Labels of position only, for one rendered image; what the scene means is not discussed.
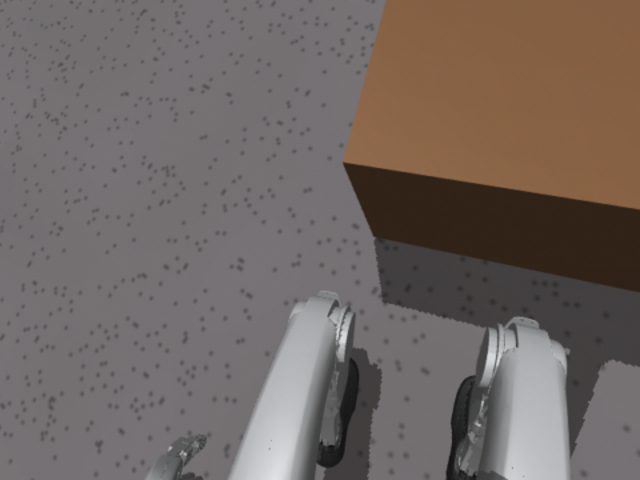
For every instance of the left robot foot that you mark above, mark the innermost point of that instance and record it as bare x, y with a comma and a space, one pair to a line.
332, 455

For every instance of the right robot foot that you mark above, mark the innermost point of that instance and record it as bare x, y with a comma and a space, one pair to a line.
459, 424

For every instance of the left robot hand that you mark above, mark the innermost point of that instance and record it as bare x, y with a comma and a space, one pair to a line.
169, 466

